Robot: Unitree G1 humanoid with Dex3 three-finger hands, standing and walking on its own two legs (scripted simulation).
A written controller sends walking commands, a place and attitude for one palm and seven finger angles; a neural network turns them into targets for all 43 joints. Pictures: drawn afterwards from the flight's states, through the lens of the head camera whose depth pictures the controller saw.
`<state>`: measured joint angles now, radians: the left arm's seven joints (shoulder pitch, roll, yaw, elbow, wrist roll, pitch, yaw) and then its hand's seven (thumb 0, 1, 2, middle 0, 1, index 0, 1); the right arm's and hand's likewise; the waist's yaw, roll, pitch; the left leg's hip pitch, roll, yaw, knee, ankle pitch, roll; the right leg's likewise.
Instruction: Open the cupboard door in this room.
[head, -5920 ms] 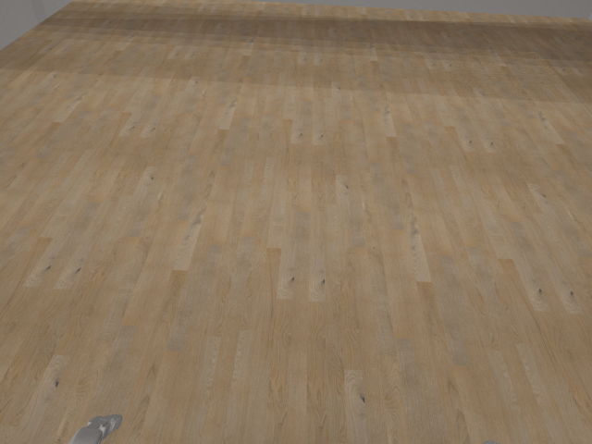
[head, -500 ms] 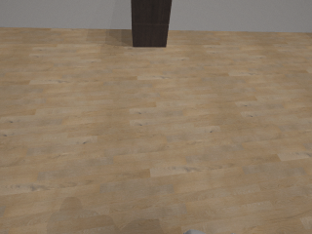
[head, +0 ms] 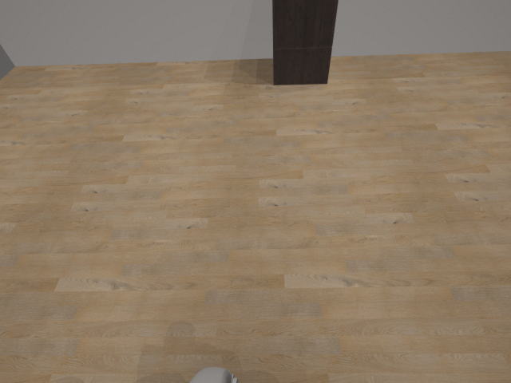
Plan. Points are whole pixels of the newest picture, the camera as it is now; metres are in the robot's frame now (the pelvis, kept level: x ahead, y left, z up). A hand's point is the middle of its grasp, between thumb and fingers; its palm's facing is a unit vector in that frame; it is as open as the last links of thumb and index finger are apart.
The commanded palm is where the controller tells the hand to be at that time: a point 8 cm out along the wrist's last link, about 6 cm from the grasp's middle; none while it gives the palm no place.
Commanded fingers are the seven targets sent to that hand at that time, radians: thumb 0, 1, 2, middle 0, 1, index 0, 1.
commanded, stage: turn or walk to find it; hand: left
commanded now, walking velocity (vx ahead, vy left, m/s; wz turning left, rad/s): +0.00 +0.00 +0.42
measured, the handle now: out of the picture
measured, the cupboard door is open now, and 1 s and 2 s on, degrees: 0 0 0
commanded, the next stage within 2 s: stand and wait in 0.10 s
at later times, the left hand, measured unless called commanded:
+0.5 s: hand out of the picture -0.03 +0.27 -0.18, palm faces +0.17 -0.96 -0.22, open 7.3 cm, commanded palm none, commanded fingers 0.00 0.90 0.90 -0.20 -0.30 -0.20 -0.30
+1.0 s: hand out of the picture -0.06 +0.23 -0.15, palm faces +0.32 -0.91 -0.26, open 7.3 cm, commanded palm none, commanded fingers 0.00 0.90 0.90 -0.20 -0.30 -0.20 -0.30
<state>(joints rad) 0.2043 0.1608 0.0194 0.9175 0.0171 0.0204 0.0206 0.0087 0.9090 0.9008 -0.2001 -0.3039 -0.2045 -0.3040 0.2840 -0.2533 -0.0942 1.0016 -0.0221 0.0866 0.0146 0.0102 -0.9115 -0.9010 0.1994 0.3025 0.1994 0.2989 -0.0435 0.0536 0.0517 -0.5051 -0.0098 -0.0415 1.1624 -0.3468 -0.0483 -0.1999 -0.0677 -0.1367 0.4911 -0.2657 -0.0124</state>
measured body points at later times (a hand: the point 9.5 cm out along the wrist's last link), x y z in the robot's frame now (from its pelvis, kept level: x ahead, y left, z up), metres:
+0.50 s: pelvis -0.02 +0.07 +0.00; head -0.01 +0.09 +0.45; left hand -0.04 +0.32 -0.16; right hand +0.10 -0.14 -0.14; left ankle -0.05 +0.15 -0.74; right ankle -0.04 -0.08 -0.69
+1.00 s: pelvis -0.06 +0.03 +0.00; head -0.03 +0.01 +0.45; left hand -0.07 +0.28 -0.13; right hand +0.03 -0.21 -0.17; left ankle -0.12 +0.18 -0.66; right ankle -0.04 -0.06 -0.74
